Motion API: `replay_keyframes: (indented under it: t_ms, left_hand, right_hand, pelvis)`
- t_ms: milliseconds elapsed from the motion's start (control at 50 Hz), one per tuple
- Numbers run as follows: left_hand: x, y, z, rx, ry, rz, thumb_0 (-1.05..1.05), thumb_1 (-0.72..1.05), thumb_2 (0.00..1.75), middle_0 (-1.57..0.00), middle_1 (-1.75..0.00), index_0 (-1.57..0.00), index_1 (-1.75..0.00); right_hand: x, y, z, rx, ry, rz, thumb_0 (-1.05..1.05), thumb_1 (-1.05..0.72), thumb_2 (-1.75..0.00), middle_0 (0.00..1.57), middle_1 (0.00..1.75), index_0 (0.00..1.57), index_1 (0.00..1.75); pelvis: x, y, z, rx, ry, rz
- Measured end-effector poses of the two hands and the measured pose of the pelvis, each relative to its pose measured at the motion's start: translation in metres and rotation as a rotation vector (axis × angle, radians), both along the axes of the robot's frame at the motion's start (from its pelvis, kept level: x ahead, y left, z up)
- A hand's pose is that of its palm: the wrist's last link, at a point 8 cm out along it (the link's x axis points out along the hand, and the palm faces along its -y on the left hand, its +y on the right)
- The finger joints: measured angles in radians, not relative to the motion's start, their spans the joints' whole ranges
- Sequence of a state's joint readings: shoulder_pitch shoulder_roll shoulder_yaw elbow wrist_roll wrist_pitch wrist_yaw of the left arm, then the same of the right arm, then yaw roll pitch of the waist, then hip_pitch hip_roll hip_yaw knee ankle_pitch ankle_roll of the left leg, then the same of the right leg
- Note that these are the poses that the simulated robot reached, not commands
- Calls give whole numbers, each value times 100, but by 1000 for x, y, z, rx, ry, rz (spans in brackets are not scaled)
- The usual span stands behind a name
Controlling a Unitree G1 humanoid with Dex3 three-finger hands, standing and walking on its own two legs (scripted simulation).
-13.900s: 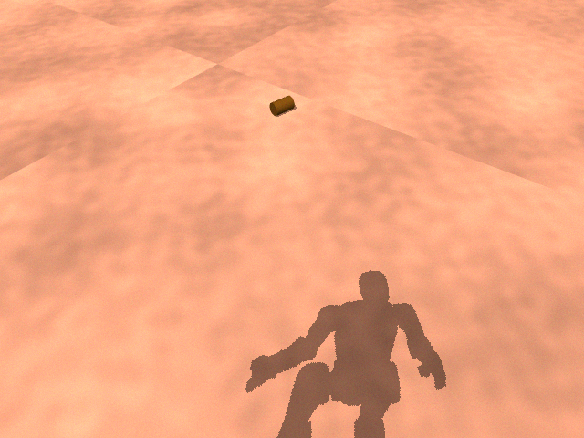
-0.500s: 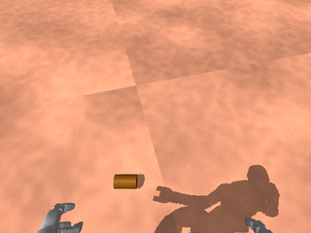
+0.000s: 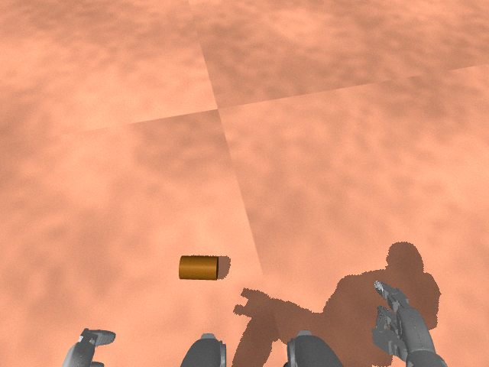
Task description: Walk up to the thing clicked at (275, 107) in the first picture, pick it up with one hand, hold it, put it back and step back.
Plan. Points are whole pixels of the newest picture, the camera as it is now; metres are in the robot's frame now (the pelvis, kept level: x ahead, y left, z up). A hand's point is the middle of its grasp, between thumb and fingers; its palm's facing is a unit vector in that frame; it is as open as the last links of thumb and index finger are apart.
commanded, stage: rise first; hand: left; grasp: from above
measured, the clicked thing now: (199, 267) +0.46 +0.18 -0.65
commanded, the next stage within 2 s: none
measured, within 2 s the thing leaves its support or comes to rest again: neither
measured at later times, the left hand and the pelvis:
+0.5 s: hand (137, 331) +0.22 +0.26 -0.29, palm faces -0.43 -0.56 -0.71, open 14.2 cm; pelvis -0.05 -0.01 -0.15, yaw +0 degrees
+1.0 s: hand (159, 293) +0.33 +0.26 -0.44, palm faces -0.50 -0.14 -0.86, open 13.9 cm; pelvis -0.09 +0.00 -0.29, yaw -3 degrees
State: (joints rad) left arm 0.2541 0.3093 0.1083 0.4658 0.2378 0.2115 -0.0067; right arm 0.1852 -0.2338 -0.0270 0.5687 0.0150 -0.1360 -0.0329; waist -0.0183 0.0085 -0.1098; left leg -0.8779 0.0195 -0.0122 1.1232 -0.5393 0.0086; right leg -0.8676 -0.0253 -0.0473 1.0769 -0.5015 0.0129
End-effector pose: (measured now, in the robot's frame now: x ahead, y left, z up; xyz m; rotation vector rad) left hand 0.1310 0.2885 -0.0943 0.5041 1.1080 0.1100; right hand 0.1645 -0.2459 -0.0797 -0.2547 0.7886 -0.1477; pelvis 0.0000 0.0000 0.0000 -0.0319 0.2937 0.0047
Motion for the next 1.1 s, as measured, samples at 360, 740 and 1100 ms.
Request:
replay_keyframes:
  t_ms: [360, 740, 1100]
  left_hand:
    - [42, 3, -90, 159, -48, -306, 0, -55, 97, -8, -106, -8, -106]
    - [157, -11, -231, 437, -214, -749, 0, -53, 98, -13, -104, -13, -103]
    - [218, -25, -300, 571, -287, -982, 0, -52, 103, -7, -101, -7, -101]
  right_hand:
    - [-2, -9, -89, -24, -15, 70, 1, -91, -90, 20, 30, 20, 30]
    - [-117, -38, -288, -9, 324, 1, 1, -94, -91, 20, 30, 20, 30]
    - [-198, -37, -324, -67, 550, -99, 0, -90, -90, 20, 30, 20, 30]
  pelvis:
    - [-24, -1, -88, 2, 177, -2]
    - [-82, -12, -242, -5, 302, -17]
    - [-92, 2, -299, -56, 311, -25]
